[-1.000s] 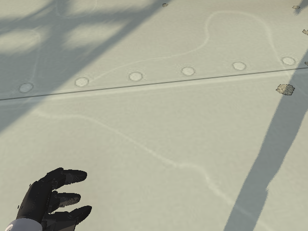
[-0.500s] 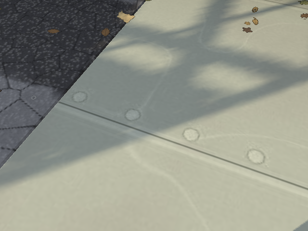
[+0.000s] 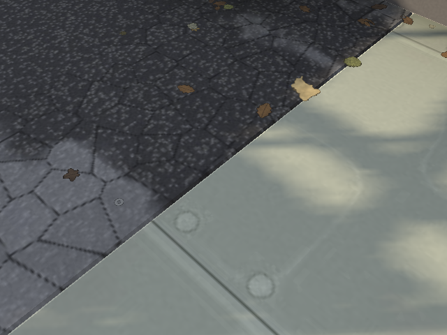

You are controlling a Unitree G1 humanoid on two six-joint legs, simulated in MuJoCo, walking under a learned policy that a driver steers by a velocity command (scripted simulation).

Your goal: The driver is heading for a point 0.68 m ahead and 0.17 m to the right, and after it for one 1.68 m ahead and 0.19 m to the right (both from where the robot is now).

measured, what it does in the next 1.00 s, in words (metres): walks ahead, turning right: left foot, then right foot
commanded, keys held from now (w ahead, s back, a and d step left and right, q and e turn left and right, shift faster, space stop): w+shift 0.16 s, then w+e+shift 0.40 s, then e+shift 0.20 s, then shift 0.18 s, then q+shift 0.06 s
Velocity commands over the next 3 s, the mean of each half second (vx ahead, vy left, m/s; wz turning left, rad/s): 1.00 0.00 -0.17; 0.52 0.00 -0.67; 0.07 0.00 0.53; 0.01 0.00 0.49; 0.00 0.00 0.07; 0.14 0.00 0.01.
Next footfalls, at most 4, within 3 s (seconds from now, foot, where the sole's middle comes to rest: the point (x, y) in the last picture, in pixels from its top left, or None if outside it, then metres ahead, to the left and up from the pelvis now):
0.34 left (189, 323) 0.51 0.11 -0.76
0.76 right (261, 212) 0.89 -0.13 -0.76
1.30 left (210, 204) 0.93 0.04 -0.76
1.84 right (261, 193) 0.97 -0.14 -0.76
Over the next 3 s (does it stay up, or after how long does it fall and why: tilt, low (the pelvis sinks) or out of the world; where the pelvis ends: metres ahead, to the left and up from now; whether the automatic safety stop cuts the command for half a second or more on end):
stays up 0.94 -0.05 0.03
